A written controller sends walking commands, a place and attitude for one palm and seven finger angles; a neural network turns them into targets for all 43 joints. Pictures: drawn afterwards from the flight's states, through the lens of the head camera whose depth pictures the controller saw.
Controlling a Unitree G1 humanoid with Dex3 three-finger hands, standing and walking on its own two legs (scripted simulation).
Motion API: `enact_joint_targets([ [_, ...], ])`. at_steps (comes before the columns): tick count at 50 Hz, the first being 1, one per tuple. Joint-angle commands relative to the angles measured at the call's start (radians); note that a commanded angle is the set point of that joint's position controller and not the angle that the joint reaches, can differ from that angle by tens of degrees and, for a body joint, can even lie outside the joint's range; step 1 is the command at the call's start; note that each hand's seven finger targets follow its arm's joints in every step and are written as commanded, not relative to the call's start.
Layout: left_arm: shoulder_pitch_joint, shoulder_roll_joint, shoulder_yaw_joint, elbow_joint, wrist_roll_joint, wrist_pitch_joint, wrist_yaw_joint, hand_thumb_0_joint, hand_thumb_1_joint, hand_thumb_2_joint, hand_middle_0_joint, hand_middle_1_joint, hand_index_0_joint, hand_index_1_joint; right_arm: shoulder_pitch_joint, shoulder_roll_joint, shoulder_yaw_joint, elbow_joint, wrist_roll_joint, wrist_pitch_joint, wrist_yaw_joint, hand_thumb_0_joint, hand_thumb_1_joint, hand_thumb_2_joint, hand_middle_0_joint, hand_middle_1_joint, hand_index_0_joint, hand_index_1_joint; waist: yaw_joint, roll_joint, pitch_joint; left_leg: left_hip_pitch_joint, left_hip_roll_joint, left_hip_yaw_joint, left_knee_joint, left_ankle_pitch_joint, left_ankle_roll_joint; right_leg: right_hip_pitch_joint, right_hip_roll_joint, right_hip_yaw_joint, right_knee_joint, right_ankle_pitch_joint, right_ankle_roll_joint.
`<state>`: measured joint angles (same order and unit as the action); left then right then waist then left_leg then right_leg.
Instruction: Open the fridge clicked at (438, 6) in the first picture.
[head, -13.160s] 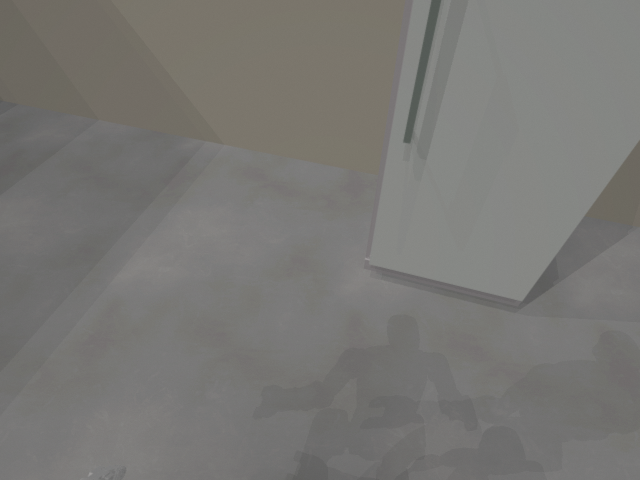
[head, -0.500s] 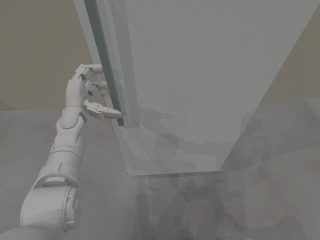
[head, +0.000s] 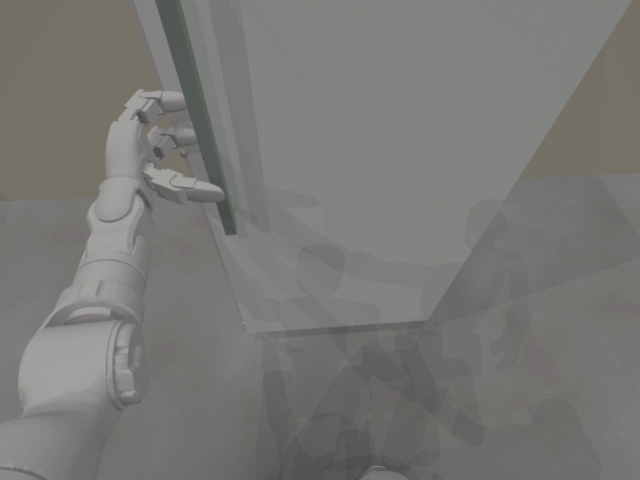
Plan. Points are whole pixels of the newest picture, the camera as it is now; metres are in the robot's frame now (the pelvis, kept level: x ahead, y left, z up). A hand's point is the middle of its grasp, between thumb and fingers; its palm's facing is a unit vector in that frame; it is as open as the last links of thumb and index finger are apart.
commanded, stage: slide the fingers in behind the handle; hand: left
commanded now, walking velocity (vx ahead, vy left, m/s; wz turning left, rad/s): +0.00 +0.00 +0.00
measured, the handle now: (201, 107) +0.53 +0.13 +0.16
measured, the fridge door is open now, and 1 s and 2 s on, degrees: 0 0 0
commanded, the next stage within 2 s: move the hooked fingers beside the handle in 0.84 s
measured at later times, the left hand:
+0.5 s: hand (187, 166) +0.46 +0.15 +0.13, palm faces +0.03 -1.00 +0.02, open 13.9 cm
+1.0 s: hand (210, 165) +0.46 +0.12 +0.13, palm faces +0.04 -1.00 -0.01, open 14.2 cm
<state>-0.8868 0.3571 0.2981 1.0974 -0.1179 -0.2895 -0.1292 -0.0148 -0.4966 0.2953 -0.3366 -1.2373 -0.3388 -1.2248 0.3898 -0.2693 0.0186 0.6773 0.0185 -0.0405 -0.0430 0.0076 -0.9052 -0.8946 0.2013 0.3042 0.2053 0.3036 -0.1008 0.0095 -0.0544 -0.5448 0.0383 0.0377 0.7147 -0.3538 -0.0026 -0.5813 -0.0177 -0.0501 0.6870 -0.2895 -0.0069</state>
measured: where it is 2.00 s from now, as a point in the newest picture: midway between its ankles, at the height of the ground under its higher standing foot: outside the picture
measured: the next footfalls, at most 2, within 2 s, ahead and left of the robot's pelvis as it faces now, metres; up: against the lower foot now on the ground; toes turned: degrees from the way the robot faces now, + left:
none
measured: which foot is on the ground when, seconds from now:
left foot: down 0.00-1.00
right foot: down 0.00-1.00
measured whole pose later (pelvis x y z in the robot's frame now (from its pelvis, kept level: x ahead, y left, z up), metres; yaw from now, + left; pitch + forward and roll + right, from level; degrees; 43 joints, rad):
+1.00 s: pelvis +0.01 +0.00 +0.00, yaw +0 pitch +8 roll +0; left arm -0.75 0.21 0.18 0.90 -0.12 -0.22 -0.01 -0.01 -0.50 0.30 -0.28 -1.19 -0.26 -1.19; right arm 0.33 -0.24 0.01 0.66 0.02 -0.03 -0.03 0.01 -0.91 -0.89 0.20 0.30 0.21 0.30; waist -0.06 0.03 -0.06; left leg -0.47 0.03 0.03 0.68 -0.36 -0.01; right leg -0.50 -0.02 -0.05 0.67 -0.30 -0.01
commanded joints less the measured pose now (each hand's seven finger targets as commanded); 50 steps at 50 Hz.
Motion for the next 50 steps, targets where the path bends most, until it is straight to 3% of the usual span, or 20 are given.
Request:
enact_joint_targets([
  [1,-0.549,0.211,0.003,-0.186,0.007,-0.043,0.008,0.0,-0.5,0.3,-0.3,-1.2,-0.3,-1.2,0.078,-0.149,-0.052,-0.079,0.006,-0.027,-0.006,0.0,-0.9,-0.9,0.2,0.3,0.2,0.3,-0.037,0.029,-0.338,0.11,-0.041,-0.027,-0.085,0.154,0.028,0.174,0.036,0.03,-0.084,0.212,-0.005],
  [3,-0.517,0.226,0.026,-0.164,0.005,-0.039,0.009,0.0,-0.5,0.3,-0.3,-1.2,-0.3,-1.2,0.087,-0.152,-0.054,-0.08,0.004,-0.028,-0.006,0.0,-0.9,-0.9,0.2,0.3,0.2,0.3,-0.027,0.014,-0.343,0.111,-0.039,-0.034,-0.087,0.15,0.029,0.17,0.038,0.024,-0.082,0.197,-0.007],
  [7,-0.457,0.199,0.027,-0.212,-0.009,-0.051,0.006,0.0,-0.5,0.3,-0.3,-1.2,-0.3,-1.2,0.089,-0.148,-0.057,-0.096,0.0,-0.027,0.001,0.0,-0.9,-0.9,0.2,0.3,0.2,0.3,-0.002,0.027,-0.395,0.142,-0.04,-0.03,-0.083,0.209,0.026,0.204,0.041,0.016,-0.069,0.245,-0.013],
  [11,-0.45,0.166,-0.002,-0.239,-0.014,-0.047,0.003,0.0,-0.5,0.3,-0.3,-1.2,-0.3,-1.2,0.072,-0.144,-0.054,-0.107,0.004,-0.026,0.005,0.0,-0.9,-0.9,0.2,0.3,0.2,0.3,-0.008,0.012,-0.349,0.126,-0.037,-0.024,-0.094,0.175,0.025,0.195,0.042,0.016,-0.078,0.223,-0.011],
  [13,-0.44,0.234,0.056,-0.281,-0.015,-0.06,0.013,0.0,-0.5,0.3,-0.3,-1.2,-0.3,-1.2,0.07,-0.148,-0.055,-0.113,0.002,-0.025,0.002,0.0,-0.9,-0.9,0.2,0.3,0.2,0.3,0.012,0.011,-0.389,0.134,-0.036,-0.027,-0.092,0.198,0.025,0.227,0.043,0.018,-0.068,0.245,-0.013],
  [15,-0.417,0.169,0.012,-0.35,-0.016,-0.069,0.014,0.0,-0.5,0.3,-0.3,-1.2,-0.3,-1.2,0.053,-0.135,-0.057,-0.125,0.005,-0.03,0.006,0.0,-0.9,-0.9,0.2,0.3,0.2,0.3,0.015,0.06,-0.419,0.181,-0.036,-0.022,-0.086,0.244,0.021,0.225,0.045,0.016,-0.061,0.281,-0.015],
  [16,-0.388,0.156,0.008,-0.362,-0.02,-0.07,0.017,0.0,-0.5,0.3,-0.3,-1.2,-0.3,-1.2,0.052,-0.135,-0.059,-0.125,0.005,-0.032,0.008,0.0,-0.9,-0.9,0.2,0.3,0.2,0.3,0.018,0.032,-0.411,0.192,-0.031,-0.027,-0.086,0.259,0.02,0.221,0.048,0.01,-0.061,0.287,-0.016],
  [19,-0.332,0.124,-0.01,-0.417,-0.028,-0.056,0.024,0.0,-0.5,0.3,-0.3,-1.2,-0.3,-1.2,0.036,-0.133,-0.063,-0.129,0.009,-0.033,0.011,0.0,-0.9,-0.9,0.2,0.3,0.2,0.3,0.029,0.053,-0.418,0.219,-0.028,-0.024,-0.085,0.307,0.016,0.228,0.049,0.008,-0.057,0.319,-0.017],
  [22,-0.318,0.113,-0.018,-0.42,-0.03,-0.023,0.036,0.0,-0.5,0.3,-0.3,-1.2,-0.3,-1.2,0.027,-0.133,-0.063,-0.127,0.011,-0.03,0.007,0.0,-0.9,-0.9,0.2,0.3,0.2,0.3,0.022,0.0,-0.363,0.193,-0.027,-0.023,-0.094,0.294,0.02,0.236,0.048,0.002,-0.067,0.315,-0.015],
  [25,-0.356,0.083,-0.045,-0.435,-0.021,-0.004,0.053,0.0,-0.5,0.3,-0.3,-1.2,-0.3,-1.2,0.011,-0.125,-0.058,-0.124,0.012,-0.031,0.005,0.0,-0.9,-0.9,0.2,0.3,0.2,0.3,0.015,0.009,-0.333,0.189,-0.03,-0.027,-0.104,0.269,0.019,0.228,0.044,0.003,-0.075,0.302,-0.014],
  [28,-0.34,0.099,-0.03,-0.453,-0.018,-0.009,0.067,0.0,-0.5,0.3,-0.3,-1.2,-0.3,-1.2,0.003,-0.123,-0.056,-0.122,0.009,-0.033,0.002,0.0,-0.9,-0.9,0.2,0.3,0.2,0.3,0.026,0.019,-0.365,0.21,-0.032,-0.027,-0.099,0.289,0.019,0.243,0.041,0.007,-0.071,0.318,-0.016],
  [29,-0.369,0.032,-0.088,-0.464,-0.018,-0.011,0.064,0.0,-0.5,0.3,-0.3,-1.2,-0.3,-1.2,-0.005,-0.116,-0.054,-0.123,0.01,-0.037,0.004,0.0,-0.9,-0.9,0.2,0.3,0.2,0.3,0.008,0.022,-0.35,0.222,-0.032,-0.028,-0.099,0.29,0.017,0.226,0.042,0.005,-0.072,0.316,-0.015],
  [32,-0.342,0.044,-0.071,-0.408,-0.017,-0.005,0.072,0.0,-0.5,0.3,-0.3,-1.2,-0.3,-1.2,-0.001,-0.122,-0.054,-0.115,0.009,-0.037,0.003,0.0,-0.9,-0.9,0.2,0.3,0.2,0.3,0.017,-0.013,-0.327,0.2,-0.035,-0.032,-0.103,0.268,0.018,0.231,0.04,0.001,-0.075,0.297,-0.017],
  [36,-0.347,-0.002,-0.096,-0.45,-0.018,-0.004,0.082,0.0,-0.5,0.3,-0.3,-1.2,-0.3,-1.2,-0.016,-0.113,-0.057,-0.12,0.009,-0.04,0.01,0.0,-0.9,-0.9,0.2,0.3,0.2,0.3,0.023,0.023,-0.378,0.24,-0.037,-0.026,-0.093,0.314,0.015,0.238,0.039,0.004,-0.069,0.341,-0.017],
  [38,-0.313,0.027,-0.066,-0.46,-0.015,-0.006,0.093,0.0,-0.5,0.3,-0.3,-1.2,-0.3,-1.2,-0.012,-0.115,-0.057,-0.124,0.005,-0.038,0.012,0.0,-0.9,-0.9,0.2,0.3,0.2,0.3,0.04,-0.005,-0.41,0.236,-0.037,-0.028,-0.091,0.354,0.016,0.273,0.04,0.004,-0.058,0.377,-0.018],
  [40,-0.308,-0.03,-0.117,-0.466,-0.01,0.0,0.096,0.0,-0.5,0.3,-0.3,-1.2,-0.3,-1.2,-0.024,-0.107,-0.055,-0.127,0.008,-0.037,0.016,0.0,-0.9,-0.9,0.2,0.3,0.2,0.3,0.029,0.002,-0.368,0.222,-0.038,-0.019,-0.093,0.336,0.016,0.262,0.038,0.003,-0.065,0.375,-0.015],
  [42,-0.305,0.009,-0.089,-0.451,-0.002,-0.002,0.107,0.0,-0.5,0.3,-0.3,-1.2,-0.3,-1.2,-0.017,-0.116,-0.059,-0.124,0.005,-0.034,0.014,0.0,-0.9,-0.9,0.2,0.3,0.2,0.3,0.03,-0.045,-0.352,0.199,-0.038,-0.022,-0.098,0.305,0.021,0.273,0.038,0.004,-0.071,0.353,-0.014],
  [44,-0.349,-0.028,-0.126,-0.476,0.003,-0.004,0.107,0.0,-0.5,0.3,-0.3,-1.2,-0.3,-1.2,-0.025,-0.108,-0.057,-0.126,0.006,-0.034,0.013,0.0,-0.9,-0.9,0.2,0.3,0.2,0.3,0.018,-0.011,-0.355,0.212,-0.041,-0.019,-0.1,0.295,0.022,0.261,0.037,0.009,-0.075,0.351,-0.014],
  [47,-0.353,-0.023,-0.122,-0.418,-0.001,0.004,0.103,0.0,-0.5,0.3,-0.3,-1.2,-0.3,-1.2,-0.018,-0.112,-0.057,-0.114,0.007,-0.032,0.007,0.0,-0.9,-0.9,0.2,0.3,0.2,0.3,0.009,-0.039,-0.322,0.192,-0.042,-0.02,-0.105,0.245,0.024,0.254,0.035,0.009,-0.091,0.309,-0.012],
  [50,-0.392,0.007,-0.099,-0.399,-0.004,-0.002,0.104,0.0,-0.5,0.3,-0.3,-1.2,-0.3,-1.2,-0.019,-0.112,-0.054,-0.106,0.007,-0.033,0.002,0.0,-0.9,-0.9,0.2,0.3,0.2,0.3,0.012,-0.028,-0.333,0.185,-0.047,-0.02,-0.109,0.214,0.024,0.253,0.034,0.015,-0.095,0.285,-0.012],
])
